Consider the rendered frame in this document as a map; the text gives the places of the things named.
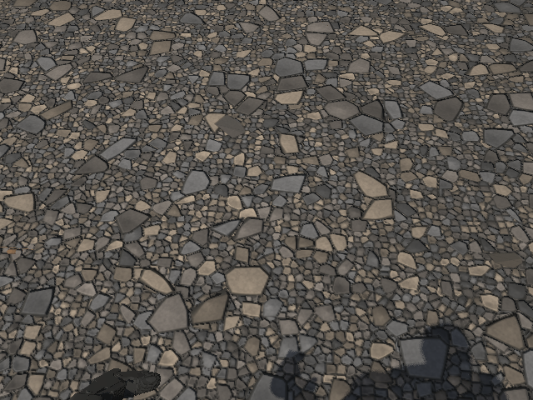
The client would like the left robot hand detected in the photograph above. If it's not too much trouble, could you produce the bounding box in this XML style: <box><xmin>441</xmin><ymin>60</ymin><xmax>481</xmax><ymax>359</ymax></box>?
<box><xmin>69</xmin><ymin>368</ymin><xmax>161</xmax><ymax>400</ymax></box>

